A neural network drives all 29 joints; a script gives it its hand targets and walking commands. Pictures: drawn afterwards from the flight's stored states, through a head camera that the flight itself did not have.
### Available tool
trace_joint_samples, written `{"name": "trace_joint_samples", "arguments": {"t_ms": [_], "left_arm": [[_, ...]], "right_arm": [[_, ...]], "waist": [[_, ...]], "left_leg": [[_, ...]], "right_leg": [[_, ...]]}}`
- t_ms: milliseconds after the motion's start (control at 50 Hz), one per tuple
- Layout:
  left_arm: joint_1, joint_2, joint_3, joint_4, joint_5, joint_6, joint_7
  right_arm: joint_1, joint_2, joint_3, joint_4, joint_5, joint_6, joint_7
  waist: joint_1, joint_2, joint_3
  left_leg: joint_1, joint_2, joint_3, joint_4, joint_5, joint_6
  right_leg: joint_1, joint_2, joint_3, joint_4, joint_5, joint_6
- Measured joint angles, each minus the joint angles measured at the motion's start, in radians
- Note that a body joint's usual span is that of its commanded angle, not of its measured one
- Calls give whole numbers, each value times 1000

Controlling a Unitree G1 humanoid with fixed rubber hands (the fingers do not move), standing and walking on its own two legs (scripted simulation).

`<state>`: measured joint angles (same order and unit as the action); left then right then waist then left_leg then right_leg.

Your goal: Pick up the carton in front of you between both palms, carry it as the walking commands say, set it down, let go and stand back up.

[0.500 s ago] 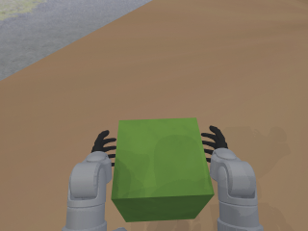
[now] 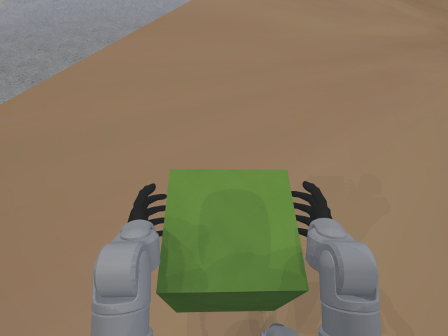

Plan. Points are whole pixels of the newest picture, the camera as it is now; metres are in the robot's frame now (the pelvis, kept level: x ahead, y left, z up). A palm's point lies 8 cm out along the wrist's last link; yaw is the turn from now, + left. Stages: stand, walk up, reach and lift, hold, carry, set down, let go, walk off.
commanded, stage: carry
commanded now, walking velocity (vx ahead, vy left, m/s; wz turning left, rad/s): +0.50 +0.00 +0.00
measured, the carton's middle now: (227, 246) +0.28 +0.00 -0.02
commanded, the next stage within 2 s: none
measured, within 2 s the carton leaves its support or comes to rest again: neither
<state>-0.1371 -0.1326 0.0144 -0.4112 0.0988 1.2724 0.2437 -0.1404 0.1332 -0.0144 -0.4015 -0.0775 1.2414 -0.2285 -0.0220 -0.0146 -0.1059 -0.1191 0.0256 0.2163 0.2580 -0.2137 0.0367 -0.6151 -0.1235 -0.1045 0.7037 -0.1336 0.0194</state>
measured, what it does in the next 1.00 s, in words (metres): walks ahead: right foot, then left foot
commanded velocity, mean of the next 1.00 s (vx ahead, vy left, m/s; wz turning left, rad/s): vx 0.35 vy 0.00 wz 0.00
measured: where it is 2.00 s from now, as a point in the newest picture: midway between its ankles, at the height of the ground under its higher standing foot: (218, 237)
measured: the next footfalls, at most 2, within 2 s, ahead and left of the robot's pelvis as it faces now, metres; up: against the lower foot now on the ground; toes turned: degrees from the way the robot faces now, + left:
right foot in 0.16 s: +0.30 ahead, -0.13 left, +0.00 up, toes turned -10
left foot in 0.64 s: +0.60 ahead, +0.10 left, +0.00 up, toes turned +12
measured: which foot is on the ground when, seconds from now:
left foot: down 0.00-0.16, up 0.18-0.62, down 0.64-1.00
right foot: up 0.00-0.14, down 0.16-0.66, up 0.68-1.00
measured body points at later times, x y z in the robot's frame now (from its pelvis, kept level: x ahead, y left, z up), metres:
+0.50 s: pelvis +0.32 -0.04 +0.00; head +0.33 -0.05 +0.45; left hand +0.58 +0.12 +0.09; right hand +0.60 -0.17 +0.09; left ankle +0.44 +0.11 -0.71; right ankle +0.26 -0.13 -0.75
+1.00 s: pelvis +0.63 +0.00 +0.00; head +0.65 +0.01 +0.44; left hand +0.90 +0.15 +0.08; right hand +0.91 -0.14 +0.09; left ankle +0.56 +0.09 -0.75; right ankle +0.75 -0.12 -0.72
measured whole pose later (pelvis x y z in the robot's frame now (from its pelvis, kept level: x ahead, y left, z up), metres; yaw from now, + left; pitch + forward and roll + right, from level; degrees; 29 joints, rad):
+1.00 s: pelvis +0.63 +0.00 +0.00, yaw +0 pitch +3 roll -1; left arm -0.16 -0.13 0.01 -0.48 0.10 1.25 0.26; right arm -0.16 0.14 -0.02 -0.47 -0.08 1.22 -0.22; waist 0.00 -0.02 -0.03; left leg -0.12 0.05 0.20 0.34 -0.28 0.01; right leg -0.52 -0.06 -0.15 0.53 -0.07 0.02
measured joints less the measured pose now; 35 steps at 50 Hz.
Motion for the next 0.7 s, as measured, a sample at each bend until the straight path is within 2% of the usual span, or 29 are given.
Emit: {"name": "trace_joint_samples", "arguments": {"t_ms": [80,140,180,200,220,260,300,360,440,540,600,640,680,700], "left_arm": [[9,1,1,-48,-3,6,2],[5,1,6,-45,-3,21,1],[-11,-1,4,-7,-4,18,-4],[-21,-2,1,25,-4,12,-7],[-29,-3,-2,54,-4,9,-8],[-27,-3,-4,86,-4,7,-10],[-11,-2,-1,91,-3,4,-12],[9,0,3,71,-4,-9,-12],[22,2,4,20,-15,-31,-13],[21,2,-14,-47,-20,-29,-10],[17,1,-24,-66,-13,-8,-7],[10,1,-21,-70,-7,12,-3],[-1,1,4,-47,-1,17,3],[-5,1,17,-34,0,20,4]], "right_arm": [[-3,0,15,-35,-5,8,0],[-8,1,18,-36,-15,28,2],[-15,0,2,-24,-21,36,3],[-15,0,-14,-12,-22,34,5],[-14,0,-25,-1,-23,33,4],[-10,0,-29,18,-26,37,3],[-7,0,-21,36,-27,34,2],[-2,0,-6,41,-26,13,3],[11,-1,6,-1,-23,-18,4],[31,-3,9,-88,-15,-18,-2],[32,-3,6,-109,-12,1,-5],[16,-2,3,-100,-10,16,-4],[-7,1,10,-47,-10,13,-1],[-17,1,10,-20,-9,14,1]], "waist": [[9,4,-17],[12,15,-35],[19,48,-41],[27,62,-39],[32,62,-32],[34,49,-13],[35,39,7],[43,28,34],[48,23,42],[37,23,24],[34,15,0],[33,6,-11],[16,-29,-13],[11,-27,-8]], "left_leg": [[107,7,-4,-22,-74,-37],[172,27,-15,31,-172,-73],[145,77,-24,205,-271,-86],[83,89,-56,364,-257,-86],[4,77,-98,536,-251,-80],[-151,45,-137,791,-232,-54],[-270,40,-135,863,-174,-35],[-390,56,-126,780,-102,-32],[-468,82,-116,552,-1,-49],[-464,78,-81,320,131,-44],[-412,57,-39,232,156,-28],[-346,37,-5,182,160,-5],[-344,17,15,264,123,34],[-334,19,17,279,84,42]], "right_leg": [[30,17,-39,-155,84,-9],[107,43,-89,-242,77,-26],[144,70,-119,-225,86,-69],[142,77,-128,-182,50,-88],[150,75,-132,-165,11,-97],[193,71,-134,-192,-24,-94],[249,74,-134,-250,-26,-87],[332,82,-127,-331,-33,-86],[440,91,-116,-416,-57,-72],[574,90,-109,-466,-134,-34],[649,79,-101,-447,-215,0],[666,56,-92,-343,-307,22],[569,10,-56,-56,-327,15],[491,21,-12,121,-330,9]]}}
